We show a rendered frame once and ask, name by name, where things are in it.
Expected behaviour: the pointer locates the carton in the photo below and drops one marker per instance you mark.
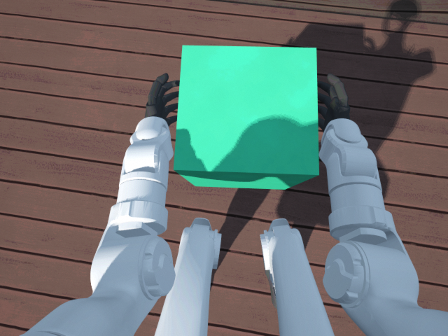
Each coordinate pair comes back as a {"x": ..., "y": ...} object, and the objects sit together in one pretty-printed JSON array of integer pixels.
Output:
[{"x": 247, "y": 116}]

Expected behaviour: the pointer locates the right robot hand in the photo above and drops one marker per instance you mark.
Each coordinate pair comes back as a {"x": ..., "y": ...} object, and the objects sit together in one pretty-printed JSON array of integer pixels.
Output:
[{"x": 336, "y": 102}]

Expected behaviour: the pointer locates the right robot upper arm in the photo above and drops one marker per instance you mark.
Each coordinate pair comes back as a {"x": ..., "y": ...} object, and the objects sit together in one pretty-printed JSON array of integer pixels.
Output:
[{"x": 378, "y": 288}]

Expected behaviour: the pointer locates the robot right thigh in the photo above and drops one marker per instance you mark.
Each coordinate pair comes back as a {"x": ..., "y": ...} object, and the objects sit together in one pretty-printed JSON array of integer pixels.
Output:
[{"x": 300, "y": 308}]

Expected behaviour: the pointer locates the robot left forearm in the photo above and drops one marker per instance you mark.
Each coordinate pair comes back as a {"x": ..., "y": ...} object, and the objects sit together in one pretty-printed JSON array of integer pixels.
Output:
[{"x": 140, "y": 208}]

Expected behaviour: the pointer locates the left robot shin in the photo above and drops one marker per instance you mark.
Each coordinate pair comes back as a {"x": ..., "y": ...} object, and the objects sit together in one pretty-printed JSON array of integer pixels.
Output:
[{"x": 199, "y": 221}]

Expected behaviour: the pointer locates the robot right forearm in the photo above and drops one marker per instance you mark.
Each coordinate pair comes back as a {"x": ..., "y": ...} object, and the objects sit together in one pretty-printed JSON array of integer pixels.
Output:
[{"x": 357, "y": 205}]

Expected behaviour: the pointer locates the left robot hand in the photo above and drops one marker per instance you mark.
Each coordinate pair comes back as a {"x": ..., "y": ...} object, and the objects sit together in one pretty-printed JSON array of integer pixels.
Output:
[{"x": 157, "y": 100}]

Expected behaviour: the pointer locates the left robot upper arm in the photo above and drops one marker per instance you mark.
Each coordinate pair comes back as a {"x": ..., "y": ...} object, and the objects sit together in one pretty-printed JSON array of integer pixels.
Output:
[{"x": 129, "y": 275}]

